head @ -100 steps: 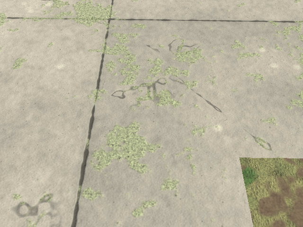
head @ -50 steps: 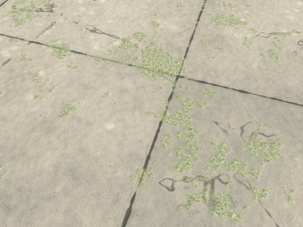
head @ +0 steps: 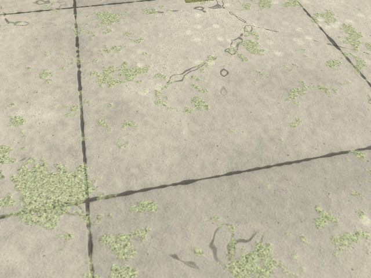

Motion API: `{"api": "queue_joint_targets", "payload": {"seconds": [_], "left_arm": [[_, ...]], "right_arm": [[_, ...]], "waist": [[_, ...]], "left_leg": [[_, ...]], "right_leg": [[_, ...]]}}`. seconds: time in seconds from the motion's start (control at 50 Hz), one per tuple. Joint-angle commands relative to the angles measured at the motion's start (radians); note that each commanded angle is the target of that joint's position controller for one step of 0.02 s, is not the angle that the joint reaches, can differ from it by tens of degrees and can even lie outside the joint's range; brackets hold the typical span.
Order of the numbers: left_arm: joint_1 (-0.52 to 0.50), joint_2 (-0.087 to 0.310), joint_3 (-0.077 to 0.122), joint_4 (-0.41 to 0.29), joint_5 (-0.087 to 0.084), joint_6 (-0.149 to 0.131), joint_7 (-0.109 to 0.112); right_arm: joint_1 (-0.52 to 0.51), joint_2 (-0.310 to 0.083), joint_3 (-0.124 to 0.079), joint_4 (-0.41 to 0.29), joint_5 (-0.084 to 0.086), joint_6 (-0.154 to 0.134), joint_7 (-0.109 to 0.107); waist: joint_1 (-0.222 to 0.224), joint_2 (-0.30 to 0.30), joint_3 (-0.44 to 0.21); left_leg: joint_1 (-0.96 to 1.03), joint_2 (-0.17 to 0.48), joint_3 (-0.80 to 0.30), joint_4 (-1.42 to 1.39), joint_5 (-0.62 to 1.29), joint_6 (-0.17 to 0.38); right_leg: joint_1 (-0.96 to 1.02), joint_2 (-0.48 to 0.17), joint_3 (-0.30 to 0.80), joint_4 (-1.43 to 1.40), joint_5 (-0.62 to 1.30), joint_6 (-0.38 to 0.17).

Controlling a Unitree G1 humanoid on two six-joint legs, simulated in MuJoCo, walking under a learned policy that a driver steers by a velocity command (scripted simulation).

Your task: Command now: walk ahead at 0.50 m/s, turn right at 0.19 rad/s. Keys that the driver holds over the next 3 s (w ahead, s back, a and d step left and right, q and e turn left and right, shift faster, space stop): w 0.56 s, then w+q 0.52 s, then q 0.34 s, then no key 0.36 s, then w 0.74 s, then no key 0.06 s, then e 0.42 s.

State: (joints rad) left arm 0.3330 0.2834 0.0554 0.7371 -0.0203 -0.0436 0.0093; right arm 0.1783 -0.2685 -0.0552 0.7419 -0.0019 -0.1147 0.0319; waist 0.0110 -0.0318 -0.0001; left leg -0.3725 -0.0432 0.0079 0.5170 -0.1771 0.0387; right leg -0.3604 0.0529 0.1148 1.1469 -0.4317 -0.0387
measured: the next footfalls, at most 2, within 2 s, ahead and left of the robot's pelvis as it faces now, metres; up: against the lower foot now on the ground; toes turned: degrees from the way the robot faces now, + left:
right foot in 0.40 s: +0.37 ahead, -0.15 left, +0.00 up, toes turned -2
left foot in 0.96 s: +0.67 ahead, +0.10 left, +0.00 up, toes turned +11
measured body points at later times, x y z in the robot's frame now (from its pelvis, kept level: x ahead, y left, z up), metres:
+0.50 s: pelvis +0.26 -0.06 +0.00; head +0.29 -0.07 +0.45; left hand +0.47 +0.19 -0.08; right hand +0.27 -0.34 -0.14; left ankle +0.12 +0.09 -0.65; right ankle +0.33 -0.15 -0.73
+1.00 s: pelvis +0.53 -0.01 -0.02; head +0.57 +0.00 +0.43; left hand +0.51 +0.28 -0.15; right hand +0.78 -0.22 -0.10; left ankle +0.63 +0.09 -0.73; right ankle +0.35 -0.15 -0.70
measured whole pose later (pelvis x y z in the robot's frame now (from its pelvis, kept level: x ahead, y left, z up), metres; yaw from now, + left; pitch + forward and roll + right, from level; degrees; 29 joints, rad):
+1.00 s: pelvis +0.53 -0.01 -0.02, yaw +10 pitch +3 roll -1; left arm 0.33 0.29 0.06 0.86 0.00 -0.04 0.02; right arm 0.08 -0.28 -0.05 0.69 0.02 -0.05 0.06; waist 0.04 0.01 0.04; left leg -0.53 -0.02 0.04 0.61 -0.11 0.09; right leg -0.02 -0.04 -0.15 0.68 -0.50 0.02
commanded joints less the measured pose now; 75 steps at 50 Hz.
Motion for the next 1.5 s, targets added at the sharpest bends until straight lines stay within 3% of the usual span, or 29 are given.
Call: {"api": "queue_joint_targets", "payload": {"seconds": [0.02, 0.16, 0.3, 0.38, 0.4, 0.42, 0.44, 0.46, 0.48, 0.52, 0.58, 0.64, 0.76, 0.86, 0.92, 0.96, 0.98, 1.0, 1.02, 1.04, 1.08, 1.14, 1.2, 1.32, 1.4, 1.42, 1.44, 1.46, 1.5], "left_arm": [[-0.074, 0.104, 0.029, -0.109, 0.013, -0.028, -0.005], [-0.19, 0.029, 0.003, -0.137, 0.016, -0.029, -0.012], [-0.373, 0.03, 0.0, -0.186, -0.002, -0.044, -0.042], [-0.255, 0.086, 0.026, -0.164, 0.007, -0.052, -0.049], [-0.109, 0.133, 0.049, -0.12, 0.013, -0.05, -0.04], [0.085, 0.211, 0.07, -0.088, 0.025, -0.045, -0.027], [0.106, 0.265, 0.076, -0.071, 0.023, -0.04, -0.034], [0.105, 0.169, 0.053, -0.075, 0.013, -0.038, -0.035], [0.039, 0.141, 0.04, -0.078, 0.01, -0.039, -0.033], [-0.071, 0.105, 0.027, -0.084, 0.022, -0.041, -0.039], [-0.107, 0.085, 0.023, -0.068, 0.022, -0.06, -0.041], [-0.08, 0.112, 0.034, -0.03, 0.03, -0.071, -0.03], [-0.032, 0.14, 0.037, 0.023, 0.028, -0.066, -0.012], [0.027, 0.155, 0.044, 0.076, 0.015, -0.036, -0.005], [-0.002, 0.191, 0.054, 0.072, 0.009, -0.012, 0.01], [-0.023, 0.198, 0.053, 0.06, 0.009, 0.005, 0.026], [-0.007, 0.165, 0.036, 0.034, 0.028, -0.005, 0.031], [0.089, 0.023, -0.009, -0.008, 0.051, -0.039, 0.008], [-0.015, 0.115, 0.007, -0.009, 0.015, -0.077, -0.011], [-0.103, 0.145, 0.015, -0.043, -0.016, -0.097, -0.02], [-0.138, 0.138, 0.018, -0.044, 0.019, -0.106, -0.008], [-0.094, 0.124, 0.025, -0.048, 0.037, -0.066, 0.0], [-0.143, 0.082, 0.012, -0.066, 0.044, -0.045, 0.01], [-0.302, 0.088, 0.01, -0.107, 0.026, -0.039, -0.01], [-0.214, 0.133, 0.033, -0.091, 0.038, -0.059, -0.011], [-0.159, 0.183, 0.043, -0.093, 0.056, -0.062, -0.002], [-0.145, 0.208, 0.04, -0.102, 0.08, -0.049, 0.006], [-0.108, 0.189, 0.045, -0.081, 0.05, -0.031, 0.002], [-0.183, 0.095, 0.017, -0.112, 0.038, -0.009, 0.002]], "right_arm": [[0.073, -0.1, -0.02, -0.026, -0.011, 0.002, -0.006], [0.132, -0.154, -0.03, 0.026, 0.011, 0.008, -0.022], [0.232, -0.177, -0.029, 0.087, 0.025, 0.036, -0.024], [0.2, -0.209, -0.038, 0.096, 0.031, 0.057, -0.035], [0.198, -0.189, -0.03, 0.092, 0.026, 0.058, -0.037], [0.191, -0.133, -0.006, 0.06, -0.003, 0.053, -0.039], [0.314, -0.031, 0.024, 0.05, 0.005, 0.032, -0.033], [0.25, -0.137, 0.0, 0.061, 0.024, 0.016, -0.026], [0.156, -0.172, -0.011, 0.03, 0.04, 0.007, -0.02], [0.09, -0.151, -0.013, 0.02, 0.016, 0.01, -0.025], [0.144, -0.102, -0.009, 0.041, 0.018, 0.041, -0.025], [0.07, -0.088, -0.007, 0.022, 0.017, 0.059, -0.028], [-0.092, -0.064, 0.001, -0.025, 0.02, 0.049, -0.007], [-0.204, -0.056, 0.007, -0.097, 0.022, 0.048, 0.023], [-0.16, -0.089, -0.01, -0.12, 0.02, 0.051, 0.037], [0.084, -0.168, -0.058, -0.069, 0.022, 0.056, 0.027], [0.247, -0.26, -0.09, -0.041, 0.022, 0.065, 0.006], [0.223, -0.328, -0.094, -0.05, 0.027, 0.059, 0.004], [0.259, -0.24, -0.072, -0.061, 0.025, 0.055, 0.003], [0.221, -0.2, -0.062, -0.06, 0.019, 0.05, -0.001], [0.098, -0.158, -0.049, -0.088, 0.016, 0.05, -0.005], [0.029, -0.152, -0.045, -0.12, 0.0, 0.051, -0.016], [0.043, -0.193, -0.059, -0.106, 0.008, 0.063, -0.038], [0.11, -0.186, -0.061, -0.081, 0.025, 0.116, -0.068], [0.044, -0.154, -0.053, -0.114, 0.021, 0.123, -0.075], [0.051, -0.104, -0.037, -0.138, 0.007, 0.117, -0.072], [0.221, -0.05, -0.022, -0.124, -0.003, 0.112, -0.071], [0.314, -0.132, -0.03, -0.109, 0.011, 0.112, -0.063], [0.163, -0.212, -0.056, -0.091, 0.02, 0.148, -0.073]], "waist": [[-0.032, 0.112, -0.005], [-0.053, 0.106, 0.007], [-0.11, 0.113, 0.056], [-0.008, 0.126, -0.011], [0.057, 0.105, -0.111], [0.126, -0.021, -0.272], [0.056, -0.284, -0.373], [0.096, -0.17, -0.32], [0.086, -0.118, -0.181], [0.027, -0.02, -0.056], [-0.034, -0.055, -0.042], [-0.023, -0.026, 0.008], [0.041, -0.011, 0.054], [0.077, -0.005, 0.088], [0.028, -0.052, 0.028], [-0.107, -0.044, -0.114], [-0.164, 0.08, -0.225], [-0.047, 0.296, -0.318], [-0.13, 0.188, -0.373], [-0.133, 0.149, -0.23], [-0.055, 0.031, -0.088], [0.019, 0.059, -0.045], [0.014, 0.078, -0.041], [-0.05, 0.136, -0.091], [0.02, 0.152, -0.1], [0.027, 0.063, -0.192], [-0.047, -0.18, -0.277], [-0.057, -0.264, -0.357], [-0.009, -0.061, -0.201]], "left_leg": [[0.284, 0.28, -0.4, -0.294, -0.056, 0.169], [0.261, 0.244, -0.195, -0.367, 0.198, 0.182], [0.332, 0.267, -0.141, -0.326, 0.217, 0.149], [0.388, 0.27, -0.109, -0.147, 0.526, 0.105], [0.324, 0.221, -0.066, 0.027, 0.589, 0.077], [0.113, 0.16, -0.019, 0.35, 0.305, 0.038], [-0.261, -0.006, -0.034, 0.654, -0.366, -0.015], [-0.374, 0.046, -0.132, 0.757, -0.395, -0.006], [-0.421, 0.09, -0.109, 0.759, -0.301, 0.003], [-0.35, 0.155, -0.08, 0.665, -0.16, -0.009], [-0.247, 0.183, -0.079, 0.594, -0.091, -0.033], [-0.316, 0.189, -0.095, 0.494, 0.034, -0.054], [-0.302, 0.141, -0.069, 0.202, 0.298, -0.038], [-0.364, 0.12, -0.022, 0.093, 0.199, 0.001], [-0.24, 0.052, 0.064, 0.083, 0.04, 0.049], [0.111, -0.025, 0.09, 0.02, 0.064, 0.108], [0.436, 0.128, -0.16, 0.011, 0.105, 0.179], [0.749, 0.358, -0.727, -0.093, -0.055, 0.368], [0.79, 0.368, -0.802, -0.183, -0.131, 0.36], [0.687, 0.335, -0.648, -0.198, -0.064, 0.315], [0.401, 0.259, -0.459, -0.222, 0.133, 0.265], [0.191, 0.217, -0.336, -0.242, 0.546, 0.268], [0.089, 0.144, -0.219, -0.214, 0.693, 0.226], [0.141, 0.114, -0.298, -0.113, 0.44, 0.131], [0.204, 0.088, -0.406, 0.067, 0.31, 0.08], [0.123, 0.022, -0.346, 0.249, 0.144, 0.037], [-0.096, -0.119, -0.233, 0.492, -0.506, -0.03], [-0.192, -0.07, -0.206, 0.67, -0.567, -0.065], [-0.237, -0.014, -0.173, 0.771, -0.419, -0.114]], "right_leg": [[-0.339, -0.134, 0.005, 0.013, 0.119, 0.003], [-0.326, -0.156, -0.065, -0.323, 0.33, 0.046], [-0.245, -0.106, -0.104, -0.583, 0.444, 0.029], [-0.028, -0.054, -0.145, -0.68, 0.36, -0.037], [0.194, -0.058, -0.141, -0.68, 0.384, -0.07], [0.505, -0.26, 0.082, -0.641, 0.436, -0.141], [0.77, -0.45, 0.529, -0.752, 0.22, -0.286], [0.725, -0.427, 0.574, -0.818, 0.076, -0.257], [0.6, -0.394, 0.435, -0.841, 0.111, -0.223], [0.359, -0.318, 0.262, -0.897, 0.309, -0.203], [0.226, -0.278, 0.138, -0.973, 0.417, -0.208], [0.208, -0.281, 0.039, -1.02, 0.465, -0.205], [0.263, -0.262, -0.139, -1.044, 0.489, -0.142], [0.449, -0.319, -0.192, -0.974, 0.586, -0.12], [0.502, -0.325, -0.239, -0.81, 1.004, -0.083], [0.406, -0.275, -0.292, -0.473, 1.158, -0.034], [0.146, -0.227, -0.299, -0.156, 0.831, 0.006], [-0.296, 0.0, -0.183, 0.159, -0.122, 0.063], [-0.405, -0.031, -0.003, 0.242, -0.144, 0.044], [-0.469, -0.075, -0.011, 0.217, -0.053, 0.026], [-0.376, -0.143, -0.029, 0.048, 0.073, 0.03], [-0.243, -0.149, -0.046, -0.046, 0.089, 0.08], [-0.19, -0.096, -0.086, -0.241, 0.226, 0.118], [-0.084, -0.008, -0.053, -0.574, 0.452, 0.112], [0.039, -0.042, -0.025, -0.757, 0.512, 0.049], [0.24, -0.191, 0.081, -0.735, 0.769, -0.013], [0.495, -0.43, 0.339, -0.682, 1.184, -0.185], [0.526, -0.543, 0.566, -0.718, 0.968, -0.292], [0.371, -0.392, 0.346, -0.75, 0.644, -0.211]]}}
